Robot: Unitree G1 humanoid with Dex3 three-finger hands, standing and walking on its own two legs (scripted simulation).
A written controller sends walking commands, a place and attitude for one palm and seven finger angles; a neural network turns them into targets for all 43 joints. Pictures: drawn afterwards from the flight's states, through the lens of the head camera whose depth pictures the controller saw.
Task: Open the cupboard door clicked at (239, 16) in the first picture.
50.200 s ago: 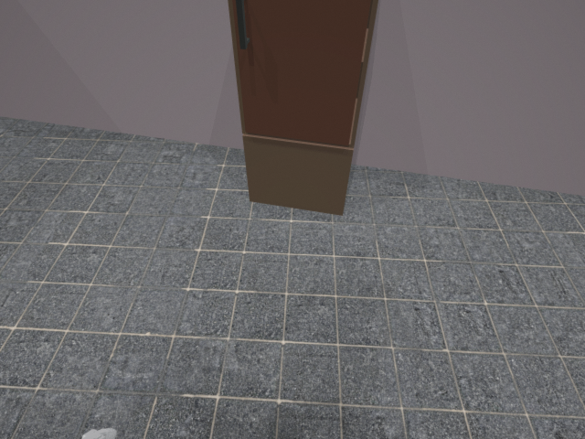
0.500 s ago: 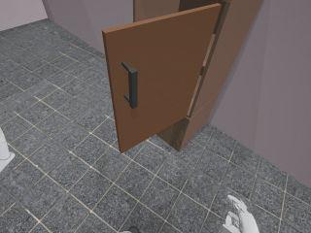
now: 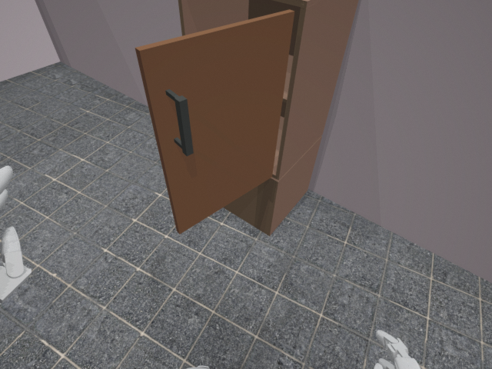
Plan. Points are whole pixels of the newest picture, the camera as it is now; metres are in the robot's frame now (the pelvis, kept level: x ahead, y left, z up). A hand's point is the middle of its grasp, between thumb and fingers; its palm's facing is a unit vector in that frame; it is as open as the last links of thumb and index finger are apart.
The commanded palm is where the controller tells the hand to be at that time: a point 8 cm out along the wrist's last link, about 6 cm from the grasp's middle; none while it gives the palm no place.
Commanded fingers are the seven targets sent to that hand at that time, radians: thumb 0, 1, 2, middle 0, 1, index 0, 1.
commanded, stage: stop stepping back and stand still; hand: left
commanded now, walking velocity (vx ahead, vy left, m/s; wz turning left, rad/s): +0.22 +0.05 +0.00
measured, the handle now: (179, 123) +0.60 +0.18 +0.09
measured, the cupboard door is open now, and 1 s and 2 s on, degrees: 78 78 78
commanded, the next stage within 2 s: let the arm hang, fingers relaxed in 0.80 s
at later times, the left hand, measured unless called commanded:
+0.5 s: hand (10, 287) +0.17 +0.27 +0.16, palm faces +0.46 -0.76 -0.47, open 7.4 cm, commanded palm +0.11 +0.31 +0.18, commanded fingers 0.00 0.90 0.90 -0.20 -0.30 -0.20 -0.30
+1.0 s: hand (51, 315) +0.19 +0.29 +0.04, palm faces +0.21 -0.83 -0.51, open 7.4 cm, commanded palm none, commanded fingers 0.00 0.90 0.90 -0.20 -0.30 -0.20 -0.30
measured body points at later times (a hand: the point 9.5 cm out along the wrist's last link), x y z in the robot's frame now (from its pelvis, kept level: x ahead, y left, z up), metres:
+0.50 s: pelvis -0.02 +0.00 +0.00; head -0.02 +0.00 +0.45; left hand +0.14 +0.31 +0.19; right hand +0.15 -0.21 -0.10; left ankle +0.00 +0.14 -0.74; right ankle -0.02 -0.09 -0.74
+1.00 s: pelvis -0.02 +0.02 +0.00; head -0.01 +0.00 +0.45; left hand +0.17 +0.33 +0.07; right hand +0.15 -0.23 -0.11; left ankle +0.00 +0.14 -0.74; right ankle -0.02 -0.09 -0.74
